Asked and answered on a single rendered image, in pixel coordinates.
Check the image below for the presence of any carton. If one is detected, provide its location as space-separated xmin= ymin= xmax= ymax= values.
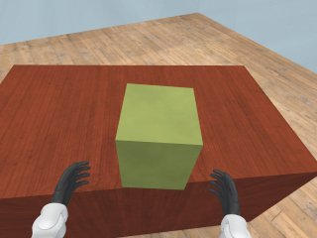
xmin=115 ymin=83 xmax=203 ymax=190

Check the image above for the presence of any robot left hand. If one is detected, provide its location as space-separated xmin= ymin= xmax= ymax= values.
xmin=50 ymin=161 xmax=91 ymax=206

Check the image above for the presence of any robot right hand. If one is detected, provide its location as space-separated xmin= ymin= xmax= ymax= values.
xmin=208 ymin=169 xmax=241 ymax=217

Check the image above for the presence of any robot left forearm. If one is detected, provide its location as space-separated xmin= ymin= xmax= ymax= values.
xmin=32 ymin=202 xmax=68 ymax=238

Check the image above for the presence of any robot right forearm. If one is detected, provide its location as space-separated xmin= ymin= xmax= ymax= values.
xmin=219 ymin=214 xmax=252 ymax=238

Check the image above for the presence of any pedestal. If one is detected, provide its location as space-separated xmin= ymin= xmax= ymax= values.
xmin=0 ymin=64 xmax=317 ymax=238

